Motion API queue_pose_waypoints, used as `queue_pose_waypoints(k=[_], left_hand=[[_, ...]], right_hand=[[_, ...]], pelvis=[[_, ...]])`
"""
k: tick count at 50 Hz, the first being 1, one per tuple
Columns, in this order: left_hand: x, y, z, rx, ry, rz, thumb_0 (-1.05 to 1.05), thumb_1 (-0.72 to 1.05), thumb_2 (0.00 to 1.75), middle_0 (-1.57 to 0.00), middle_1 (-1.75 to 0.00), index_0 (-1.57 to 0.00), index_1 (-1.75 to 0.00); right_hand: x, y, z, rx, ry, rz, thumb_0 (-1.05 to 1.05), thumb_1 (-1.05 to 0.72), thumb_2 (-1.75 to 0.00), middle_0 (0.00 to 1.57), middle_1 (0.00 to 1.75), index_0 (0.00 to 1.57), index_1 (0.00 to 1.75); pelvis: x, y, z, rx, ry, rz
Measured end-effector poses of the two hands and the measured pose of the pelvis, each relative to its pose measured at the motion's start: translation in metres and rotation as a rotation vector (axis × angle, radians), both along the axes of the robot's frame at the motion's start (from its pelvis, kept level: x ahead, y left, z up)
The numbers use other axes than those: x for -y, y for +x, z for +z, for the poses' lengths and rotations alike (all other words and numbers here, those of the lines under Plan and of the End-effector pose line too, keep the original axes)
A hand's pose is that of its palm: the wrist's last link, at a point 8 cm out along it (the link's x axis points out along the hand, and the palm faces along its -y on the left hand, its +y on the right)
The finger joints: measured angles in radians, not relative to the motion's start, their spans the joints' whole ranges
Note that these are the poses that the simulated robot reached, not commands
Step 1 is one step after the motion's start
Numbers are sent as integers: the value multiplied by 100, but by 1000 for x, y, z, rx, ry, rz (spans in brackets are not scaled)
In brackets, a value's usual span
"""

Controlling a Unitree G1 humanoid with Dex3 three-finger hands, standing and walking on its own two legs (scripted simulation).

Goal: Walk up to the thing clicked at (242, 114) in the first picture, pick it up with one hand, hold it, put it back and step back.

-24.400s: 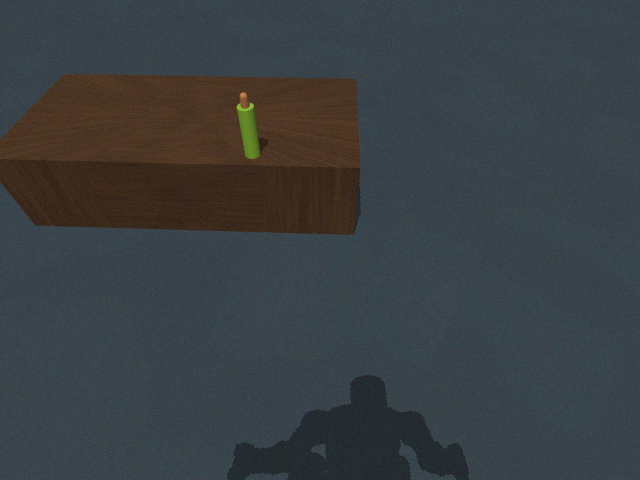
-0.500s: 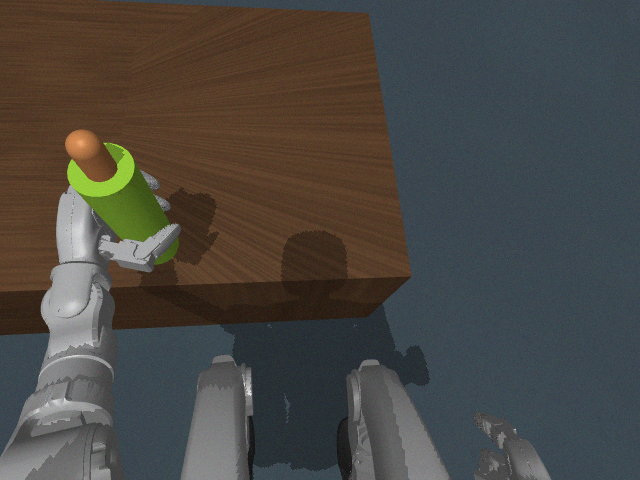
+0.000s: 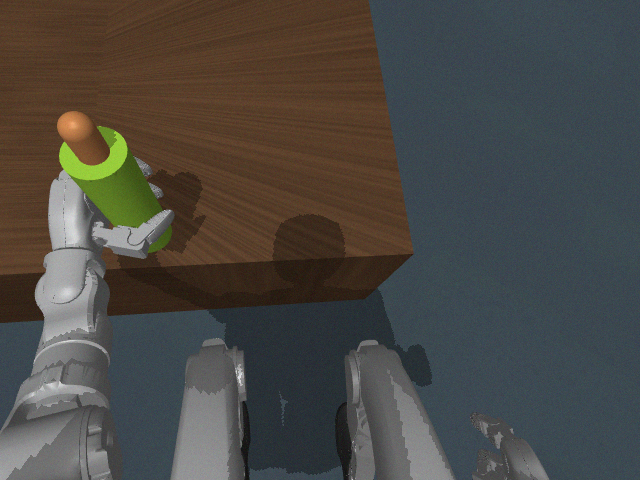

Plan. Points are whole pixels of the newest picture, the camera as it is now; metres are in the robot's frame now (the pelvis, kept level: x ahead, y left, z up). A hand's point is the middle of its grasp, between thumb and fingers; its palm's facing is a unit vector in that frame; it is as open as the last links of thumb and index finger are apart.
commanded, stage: lower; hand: left
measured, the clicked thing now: (120, 190) +0.43 +0.22 +0.02
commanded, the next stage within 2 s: loosen in 0.70 s
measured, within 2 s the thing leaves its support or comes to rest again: rests again in 1.34 s
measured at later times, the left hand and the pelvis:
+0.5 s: hand (147, 222) +0.44 +0.22 -0.08, palm faces +0.08 -1.00 -0.04, open 8.4 cm; pelvis -0.01 +0.00 -0.05, yaw -1 degrees
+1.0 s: hand (146, 227) +0.43 +0.22 -0.09, palm faces +0.11 -0.99 -0.02, open 8.3 cm; pelvis -0.02 +0.00 -0.07, yaw -1 degrees
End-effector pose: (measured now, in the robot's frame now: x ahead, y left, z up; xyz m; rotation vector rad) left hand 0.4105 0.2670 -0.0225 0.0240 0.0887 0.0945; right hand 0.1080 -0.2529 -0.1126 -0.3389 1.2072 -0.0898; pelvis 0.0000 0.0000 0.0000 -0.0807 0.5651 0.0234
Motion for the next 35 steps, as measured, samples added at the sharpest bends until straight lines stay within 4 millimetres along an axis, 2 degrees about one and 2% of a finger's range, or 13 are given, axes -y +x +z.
queue_pose_waypoints(k=[12,23,31,35], left_hand=[[-2,-3,-36,1,14,-14,-2,-28,114,-80,-116,-86,-118],[-2,1,-48,13,18,-12,-2,-28,114,-81,-115,-86,-118],[0,-1,-61,1,18,-15,-2,-28,114,-81,-115,-86,-117],[-2,-2,-61,18,25,-10,-2,-28,114,-81,-115,-86,-117]], right_hand=[[5,-5,-33,-15,-12,4,0,-93,-91,21,30,20,30],[3,-6,-54,-12,-3,2,0,-93,-91,21,30,20,30],[5,-8,-64,-17,-9,-1,0,-92,-91,21,30,20,30],[6,-9,-69,-24,-11,-2,0,-92,-91,21,30,20,30]], pelvis=[[1,-7,-31,-22,0,-10],[2,-11,-50,-28,1,-15],[1,-12,-60,-30,2,-20],[2,-13,-63,-31,4,-20]])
